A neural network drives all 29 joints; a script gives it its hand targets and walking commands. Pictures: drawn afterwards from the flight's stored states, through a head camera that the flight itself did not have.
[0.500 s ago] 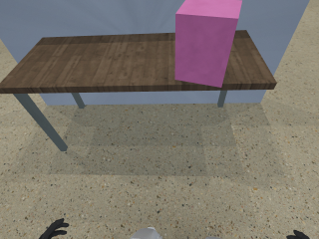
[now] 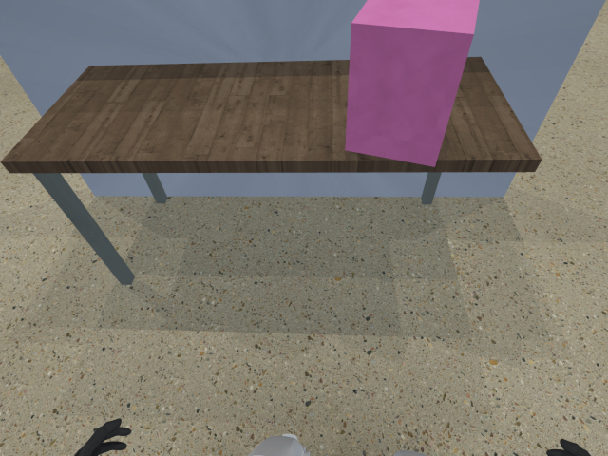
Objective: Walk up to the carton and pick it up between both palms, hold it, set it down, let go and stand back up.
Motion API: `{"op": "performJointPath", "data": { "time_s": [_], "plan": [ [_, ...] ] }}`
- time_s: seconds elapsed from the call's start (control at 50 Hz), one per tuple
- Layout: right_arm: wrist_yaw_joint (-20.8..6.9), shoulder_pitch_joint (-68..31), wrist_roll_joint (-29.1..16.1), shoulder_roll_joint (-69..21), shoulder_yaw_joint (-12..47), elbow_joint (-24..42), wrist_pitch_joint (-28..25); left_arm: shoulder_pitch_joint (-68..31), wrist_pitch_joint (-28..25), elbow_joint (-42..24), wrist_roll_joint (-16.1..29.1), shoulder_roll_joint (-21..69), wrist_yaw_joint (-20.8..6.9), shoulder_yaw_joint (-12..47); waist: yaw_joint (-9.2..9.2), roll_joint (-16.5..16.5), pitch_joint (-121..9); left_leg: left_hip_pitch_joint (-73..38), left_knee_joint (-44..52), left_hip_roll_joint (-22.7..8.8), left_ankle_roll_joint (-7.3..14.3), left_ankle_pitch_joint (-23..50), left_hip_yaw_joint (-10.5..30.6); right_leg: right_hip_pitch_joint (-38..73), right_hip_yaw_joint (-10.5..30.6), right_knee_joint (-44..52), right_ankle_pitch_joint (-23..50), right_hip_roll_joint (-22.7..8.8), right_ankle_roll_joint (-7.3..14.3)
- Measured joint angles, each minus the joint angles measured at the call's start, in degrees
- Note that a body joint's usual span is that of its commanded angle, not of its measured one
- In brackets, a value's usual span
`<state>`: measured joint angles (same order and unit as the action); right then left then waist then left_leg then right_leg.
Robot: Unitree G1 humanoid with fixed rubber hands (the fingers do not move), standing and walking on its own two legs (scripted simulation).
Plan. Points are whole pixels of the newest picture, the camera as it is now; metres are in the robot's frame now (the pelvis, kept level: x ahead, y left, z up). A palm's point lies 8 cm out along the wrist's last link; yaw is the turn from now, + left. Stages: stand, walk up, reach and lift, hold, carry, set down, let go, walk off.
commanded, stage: walk up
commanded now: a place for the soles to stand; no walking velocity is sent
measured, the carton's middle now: (405, 82) +0.85 -0.18 +0.06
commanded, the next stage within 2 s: none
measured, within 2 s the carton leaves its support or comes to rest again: neither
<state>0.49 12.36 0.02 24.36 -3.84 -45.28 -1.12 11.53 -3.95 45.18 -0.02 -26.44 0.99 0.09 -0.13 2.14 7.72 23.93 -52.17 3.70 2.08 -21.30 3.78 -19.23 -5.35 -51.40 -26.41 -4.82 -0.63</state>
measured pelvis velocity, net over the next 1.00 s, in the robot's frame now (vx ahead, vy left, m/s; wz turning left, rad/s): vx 0.13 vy -0.12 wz -0.01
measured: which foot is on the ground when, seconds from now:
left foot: down 0.00-0.76, up 0.78-1.00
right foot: down 0.00-0.38, up 0.40-0.70, down 0.72-1.00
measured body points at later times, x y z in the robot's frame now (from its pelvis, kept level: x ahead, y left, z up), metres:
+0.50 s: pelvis +0.04 -0.01 +0.01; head +0.05 +0.01 +0.46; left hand +0.15 +0.33 -0.09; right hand +0.08 -0.36 -0.07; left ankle +0.07 +0.11 -0.69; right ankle +0.04 -0.12 -0.63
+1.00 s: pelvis +0.13 -0.12 +0.04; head +0.13 -0.15 +0.49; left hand +0.25 +0.21 -0.02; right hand +0.19 -0.46 -0.08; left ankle +0.11 +0.07 -0.60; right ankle +0.20 -0.15 -0.69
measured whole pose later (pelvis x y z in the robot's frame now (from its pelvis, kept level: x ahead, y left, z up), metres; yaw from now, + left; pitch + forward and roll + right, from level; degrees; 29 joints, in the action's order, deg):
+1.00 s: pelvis +0.13 -0.12 +0.04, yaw -1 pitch -5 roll +5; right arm 0.2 20.2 0.0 26.2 -4.2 -46.0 -4.3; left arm 13.0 -3.5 45.1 0.0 -26.5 -3.1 0.1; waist -0.2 -0.7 4.5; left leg 23.0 -66.1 0.7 1.9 -15.3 3.5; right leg -16.7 -7.0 -34.6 -14.5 -0.5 3.8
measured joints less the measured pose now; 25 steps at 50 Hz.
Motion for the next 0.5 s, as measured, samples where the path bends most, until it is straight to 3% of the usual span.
{"op": "performJointPath", "data": {
  "time_s": [0.1,0.16,0.22,0.3,0.36,0.4,0.46,0.5],
  "plan": [
    [0.0,0.0,0.0,0.0,0.0,0.0,0.0,0.0,1.4,0.0,0.0,-0.1,0.0,0.0,0.00,-0.2,0.0,0.0,0.0,0.1,0.1,-1.6,0.0,-0.8,0.0,-2.5,-6.2,0.2,0.0],
    [0.0,0.0,0.0,0.0,0.0,0.0,0.0,0.0,1.3,0.0,0.0,-0.1,0.0,0.0,0.01,-0.5,0.0,0.0,0.0,0.3,0.1,-1.4,0.0,-0.5,0.0,-1.1,-5.6,0.2,0.0],
    [0.0,0.0,0.0,0.0,0.0,0.0,0.0,0.3,0.6,0.0,0.0,0.0,-0.2,0.0,0.00,-0.3,-0.3,0.0,-0.1,0.3,0.1,-2.1,0.1,-0.4,0.0,0.1,1.4,0.3,0.1],
    [-0.3,0.0,0.0,0.4,0.0,0.0,-0.6,1.6,0.8,0.0,0.0,-0.3,-1.8,0.0,0.01,-1.1,-1.0,0.0,-1.3,0.1,0.1,-8.1,0.1,1.5,0.0,2.3,0.0,0.2,1.1],
    [-0.7,0.9,0.0,1.4,0.0,0.0,-2.0,1.6,1.2,0.0,0.0,-0.9,-2.5,0.0,-0.04,-1.5,-1.8,-0.3,0.7,-0.8,0.1,-7.7,0.1,1.9,0.0,2.9,-0.7,0.2,1.2],
    [-0.7,3.3,0.0,2.2,-0.4,0.0,-3.7,1.4,1.7,0.1,0.0,-1.2,-2.7,0.0,-0.08,-1.6,-2.1,-0.4,1.6,-0.8,0.0,-0.8,-0.1,0.1,0.2,-3.2,-4.9,0.2,1.7],
    [-0.7,8.2,0.0,2.2,-0.4,-0.1,-4.0,1.4,2.6,0.0,0.0,-1.4,-2.7,0.0,-0.08,-2.9,-3.2,-0.8,1.5,-0.6,-0.2,-1.9,-0.2,-6.1,1.4,-16.8,-4.7,1.3,1.7],
    [-0.6,10.3,0.0,2.1,-0.4,0.0,-4.0,1.4,2.6,0.0,0.0,-2.0,-2.8,0.0,-0.05,-4.2,-3.2,-1.1,2.4,-0.6,-0.2,-2.5,-0.3,-9.6,1.4,-19.1,-3.1,1.3,1.7]
  ]
}}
